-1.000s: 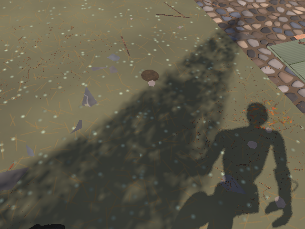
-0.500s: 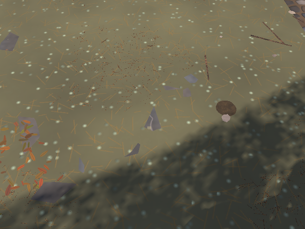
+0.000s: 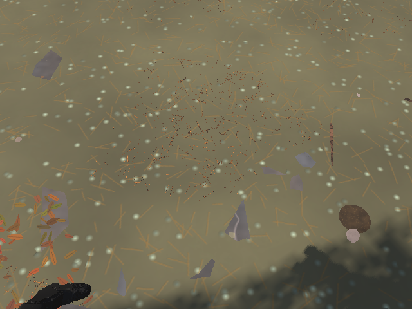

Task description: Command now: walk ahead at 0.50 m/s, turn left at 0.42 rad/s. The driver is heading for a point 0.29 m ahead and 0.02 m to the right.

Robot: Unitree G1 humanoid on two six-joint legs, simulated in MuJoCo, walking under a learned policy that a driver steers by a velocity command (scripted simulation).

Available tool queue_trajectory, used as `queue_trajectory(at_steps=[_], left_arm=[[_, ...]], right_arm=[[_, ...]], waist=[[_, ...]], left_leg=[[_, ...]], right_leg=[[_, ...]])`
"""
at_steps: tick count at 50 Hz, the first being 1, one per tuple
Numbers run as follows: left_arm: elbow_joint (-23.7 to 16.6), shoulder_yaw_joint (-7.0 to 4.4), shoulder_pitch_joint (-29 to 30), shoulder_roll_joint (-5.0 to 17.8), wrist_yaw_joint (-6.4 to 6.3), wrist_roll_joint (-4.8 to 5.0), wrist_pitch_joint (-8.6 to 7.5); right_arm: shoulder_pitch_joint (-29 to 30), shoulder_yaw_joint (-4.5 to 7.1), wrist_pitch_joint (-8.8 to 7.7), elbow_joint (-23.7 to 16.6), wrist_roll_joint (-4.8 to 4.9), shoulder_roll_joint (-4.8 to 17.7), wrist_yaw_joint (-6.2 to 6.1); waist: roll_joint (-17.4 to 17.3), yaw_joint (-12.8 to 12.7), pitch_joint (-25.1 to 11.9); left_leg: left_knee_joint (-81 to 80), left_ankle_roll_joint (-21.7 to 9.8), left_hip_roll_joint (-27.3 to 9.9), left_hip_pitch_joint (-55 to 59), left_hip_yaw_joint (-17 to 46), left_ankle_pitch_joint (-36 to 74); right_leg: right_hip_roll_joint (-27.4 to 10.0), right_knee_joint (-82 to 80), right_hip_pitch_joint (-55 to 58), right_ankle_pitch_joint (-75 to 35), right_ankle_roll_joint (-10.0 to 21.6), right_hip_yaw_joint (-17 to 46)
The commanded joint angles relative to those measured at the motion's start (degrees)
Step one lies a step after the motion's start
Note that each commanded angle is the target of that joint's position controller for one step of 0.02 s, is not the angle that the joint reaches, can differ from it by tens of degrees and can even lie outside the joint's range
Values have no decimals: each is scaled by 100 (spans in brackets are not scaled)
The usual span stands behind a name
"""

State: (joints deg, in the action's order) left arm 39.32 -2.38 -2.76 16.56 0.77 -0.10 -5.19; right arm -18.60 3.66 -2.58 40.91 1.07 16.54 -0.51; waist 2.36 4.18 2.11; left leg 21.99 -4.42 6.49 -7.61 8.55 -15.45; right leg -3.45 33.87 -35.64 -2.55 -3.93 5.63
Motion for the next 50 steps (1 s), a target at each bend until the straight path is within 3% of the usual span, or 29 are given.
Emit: queue_trajectory(at_steps=[1,3,4,5,6,7,8,9,10,11,13,16,18,22,24,25,26,27,28,29,32,37,50], left_arm=[[-439,-143,430,550,87,39,-156],[-406,-196,215,647,106,41,-195],[-313,-242,-122,694,90,26,-215],[-208,-326,-644,878,53,-70,-251],[-176,-401,-1366,1248,32,-197,-274],[112,-512,-1812,1573,80,-194,-189],[73,-388,-1825,1035,123,20,-163],[-6,-286,-1463,734,105,17,-129],[-55,-198,-1104,572,102,-49,-92],[-20,-146,-870,460,100,-60,-76],[102,-57,-695,263,90,-95,-77],[296,-111,-612,522,29,-81,-13],[386,-153,-623,688,-6,-42,71],[575,-111,-647,661,-11,16,195],[657,-48,-606,539,-4,68,226],[726,5,-781,408,5,20,210],[766,30,-1107,351,27,-116,182],[853,68,-1464,222,32,-109,187],[871,85,-1186,285,14,-97,232],[847,67,-918,375,-4,-75,282],[881,61,-899,440,-48,-76,394],[1049,54,-836,473,-92,-29,448],[1588,38,-765,471,-208,-26,568]], right_arm=[[-215,229,-43,-180,14,836,-45],[-192,239,-16,-141,-16,850,-40],[-133,224,3,-145,-21,800,-30],[-107,152,6,-173,-51,596,-19],[-304,44,-2,-293,-162,343,-39],[-1192,-25,-49,-225,12,114,-55],[-1036,72,-52,-109,40,679,-87],[-331,147,-11,-202,32,916,-102],[70,139,36,-289,-48,875,-126],[282,140,66,-386,-125,791,-128],[124,83,136,-338,-107,454,-105],[172,-31,192,-315,-120,136,-130],[293,-41,220,-284,-112,165,-132],[670,14,304,-306,-118,315,-121],[747,31,296,-306,-181,321,-121],[835,57,285,-367,-237,481,-145],[893,113,298,-442,-240,781,-186],[1042,116,339,-390,-188,750,-190],[1171,69,353,-416,-151,439,-139],[1189,40,350,-405,-174,316,-104],[1095,55,268,-298,-178,393,-70],[1119,62,222,-132,-155,391,-72],[1201,71,236,619,-137,369,-118]], waist=[[-779,15,-188],[-941,-134,-158],[-970,-338,-236],[-847,-601,-596],[-79,-781,-1485],[1775,-520,-2066],[1004,-685,-1805],[410,-804,-1185],[2,-706,-870],[-17,-569,-627],[295,-311,-607],[460,-258,-837],[453,-321,-1005],[368,-418,-796],[260,-315,-610],[40,-364,-581],[-469,-619,-725],[-1003,-831,-853],[-868,-637,-696],[-707,-515,-487],[-638,-521,-432],[-462,-522,-580],[-271,-543,-352]], left_leg=[[-311,-778,-1463,-199,1097,745],[-25,-687,-1601,53,1294,1056],[265,-596,-1499,69,1256,1464],[1127,-380,-1134,-16,1003,2122],[2753,-74,-685,-768,599,1185],[4629,413,165,-2606,69,-1827],[5284,497,-116,-3174,454,-1985],[5460,543,-283,-3277,393,-1582],[5299,596,-470,-3087,183,-1306],[4924,630,-668,-2914,82,-1111],[3997,683,-883,-2239,-138,-862],[2677,829,-873,-1598,-425,-464],[2049,831,-835,-1169,-526,131],[1161,688,-816,-709,-567,690],[243,490,-792,-200,-593,1331],[34,361,-1071,143,-265,2096],[318,152,-1487,584,85,3052],[501,-111,-1542,589,153,2593],[502,-33,-1294,262,12,1815],[497,84,-1143,111,-58,1668],[615,167,-1060,23,-120,2232],[738,131,-1041,85,-142,2813],[506,169,-901,-6,-279,2107]], right_leg=[[181,-388,754,-102,141,-155],[199,-505,978,435,355,-234],[276,-709,1433,555,498,-377],[115,-788,2296,327,721,-272],[-875,-500,3812,-639,1150,734],[-1982,-1053,5310,-519,2219,3180],[-2009,-1331,5166,168,2162,3568],[-1796,-1291,4534,-262,1940,2622],[-1529,-1279,3876,-1139,1805,1856],[-1348,-1302,3352,-1938,1766,1382],[-902,-1469,2819,-2584,1589,644],[-793,-1503,2637,-3319,1674,164],[-788,-1535,2598,-3153,1651,21],[-798,-1541,2480,-1635,1557,84],[-617,-1413,2263,-449,1293,113],[-448,-1307,2089,215,1026,97],[-97,-1084,1824,1099,784,-121],[164,-1184,1794,1830,603,-374],[225,-1174,1954,1837,496,-495],[244,-1108,1874,1717,467,-517],[167,-998,2030,1139,472,-468],[105,-865,2377,576,449,-447],[108,-1047,2509,963,407,-470]])
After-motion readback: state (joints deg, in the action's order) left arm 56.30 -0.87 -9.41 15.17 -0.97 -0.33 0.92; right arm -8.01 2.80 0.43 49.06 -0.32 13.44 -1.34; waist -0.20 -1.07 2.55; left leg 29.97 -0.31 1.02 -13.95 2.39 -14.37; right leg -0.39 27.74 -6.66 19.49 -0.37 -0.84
